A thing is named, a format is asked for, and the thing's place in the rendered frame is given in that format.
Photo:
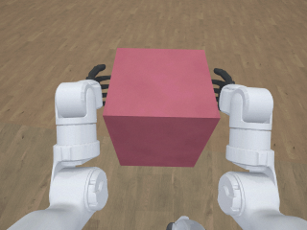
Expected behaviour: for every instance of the robot right hand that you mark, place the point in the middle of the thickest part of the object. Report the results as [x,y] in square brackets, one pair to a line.
[226,77]

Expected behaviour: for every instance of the carton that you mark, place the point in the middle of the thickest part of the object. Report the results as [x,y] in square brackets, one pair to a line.
[160,108]

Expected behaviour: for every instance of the robot left forearm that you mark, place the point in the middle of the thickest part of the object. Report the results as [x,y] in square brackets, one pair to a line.
[76,105]

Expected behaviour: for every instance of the robot left upper arm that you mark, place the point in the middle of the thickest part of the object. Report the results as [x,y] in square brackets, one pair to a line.
[76,194]

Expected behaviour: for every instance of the robot left hand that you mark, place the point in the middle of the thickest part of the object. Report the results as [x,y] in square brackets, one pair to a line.
[93,73]

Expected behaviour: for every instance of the robot right upper arm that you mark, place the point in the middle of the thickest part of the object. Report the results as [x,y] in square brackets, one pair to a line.
[252,200]

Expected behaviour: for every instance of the right robot thigh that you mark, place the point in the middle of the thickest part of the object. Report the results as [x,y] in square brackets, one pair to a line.
[186,224]

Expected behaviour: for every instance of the robot right forearm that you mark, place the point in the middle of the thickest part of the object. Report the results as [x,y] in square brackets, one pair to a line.
[250,118]

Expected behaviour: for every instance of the robot right shin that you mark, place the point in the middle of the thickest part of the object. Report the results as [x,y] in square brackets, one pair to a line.
[182,217]

